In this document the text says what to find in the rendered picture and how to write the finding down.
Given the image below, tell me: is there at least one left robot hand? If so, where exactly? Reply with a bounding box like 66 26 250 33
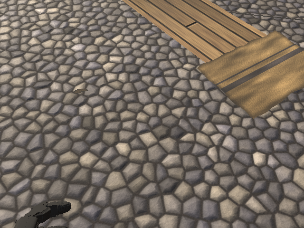
14 200 71 228

